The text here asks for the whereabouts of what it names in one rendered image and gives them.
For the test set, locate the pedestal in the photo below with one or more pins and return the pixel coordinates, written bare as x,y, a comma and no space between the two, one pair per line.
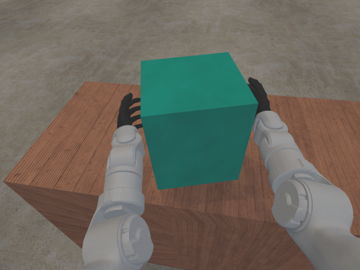
215,226

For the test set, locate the robot right hand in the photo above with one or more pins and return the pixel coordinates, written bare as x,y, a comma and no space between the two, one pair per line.
260,95

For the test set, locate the robot left hand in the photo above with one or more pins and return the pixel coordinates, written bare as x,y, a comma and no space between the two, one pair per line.
125,113

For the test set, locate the robot right forearm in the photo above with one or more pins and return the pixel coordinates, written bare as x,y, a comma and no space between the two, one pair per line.
279,152

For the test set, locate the carton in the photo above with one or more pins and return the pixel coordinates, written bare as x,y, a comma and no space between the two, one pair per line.
197,113

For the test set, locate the robot left forearm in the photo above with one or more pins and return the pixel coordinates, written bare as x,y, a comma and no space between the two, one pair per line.
122,193

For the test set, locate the robot left upper arm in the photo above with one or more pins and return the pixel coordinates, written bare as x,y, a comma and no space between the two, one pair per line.
120,243

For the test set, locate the robot right upper arm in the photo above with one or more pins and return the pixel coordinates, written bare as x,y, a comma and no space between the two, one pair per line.
318,217

